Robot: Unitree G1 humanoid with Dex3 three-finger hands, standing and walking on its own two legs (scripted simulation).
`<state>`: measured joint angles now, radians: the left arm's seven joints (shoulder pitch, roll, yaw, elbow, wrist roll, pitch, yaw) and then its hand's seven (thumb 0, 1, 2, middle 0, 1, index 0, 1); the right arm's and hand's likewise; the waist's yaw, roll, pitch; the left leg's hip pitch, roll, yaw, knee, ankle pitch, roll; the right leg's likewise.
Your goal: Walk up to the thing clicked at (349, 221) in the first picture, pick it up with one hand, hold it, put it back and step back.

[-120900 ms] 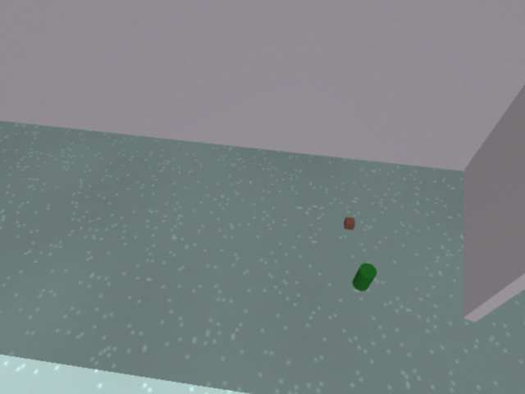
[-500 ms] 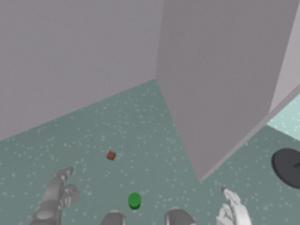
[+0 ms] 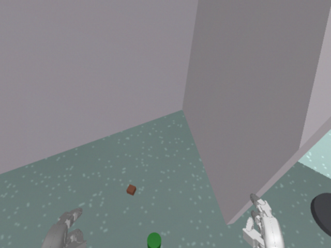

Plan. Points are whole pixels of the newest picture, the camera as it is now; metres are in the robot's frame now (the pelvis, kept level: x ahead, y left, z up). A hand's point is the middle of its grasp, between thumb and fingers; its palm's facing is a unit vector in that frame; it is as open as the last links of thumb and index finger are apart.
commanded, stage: home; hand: left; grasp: from above
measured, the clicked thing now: (131, 189) +0.56 +0.17 -0.70
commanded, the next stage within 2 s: stand in 1.74 s
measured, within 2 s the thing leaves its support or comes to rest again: neither
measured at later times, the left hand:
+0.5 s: hand (88, 238) +0.17 +0.17 -0.05, palm faces +0.04 -0.98 -0.21, open 7.4 cm
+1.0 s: hand (88, 239) +0.17 +0.17 -0.05, palm faces +0.04 -0.98 -0.21, open 7.4 cm
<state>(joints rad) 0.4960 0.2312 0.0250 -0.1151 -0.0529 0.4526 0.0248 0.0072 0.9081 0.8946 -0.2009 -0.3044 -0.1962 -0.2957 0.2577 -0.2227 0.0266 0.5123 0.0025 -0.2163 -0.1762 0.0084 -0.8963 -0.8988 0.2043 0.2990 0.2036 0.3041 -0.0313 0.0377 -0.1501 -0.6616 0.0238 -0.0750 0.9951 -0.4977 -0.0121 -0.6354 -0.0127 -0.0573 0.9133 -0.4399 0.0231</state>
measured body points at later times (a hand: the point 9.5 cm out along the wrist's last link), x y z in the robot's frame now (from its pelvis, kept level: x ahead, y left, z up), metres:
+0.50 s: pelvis +0.01 +0.00 +0.00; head +0.03 +0.00 +0.45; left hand +0.17 +0.23 -0.03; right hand +0.16 -0.25 -0.07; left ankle +0.00 +0.12 -0.68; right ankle +0.01 -0.14 -0.68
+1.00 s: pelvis +0.01 -0.01 +0.00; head +0.03 +0.00 +0.44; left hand +0.17 +0.22 -0.03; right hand +0.17 -0.25 -0.07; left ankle +0.00 +0.12 -0.68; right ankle +0.01 -0.14 -0.68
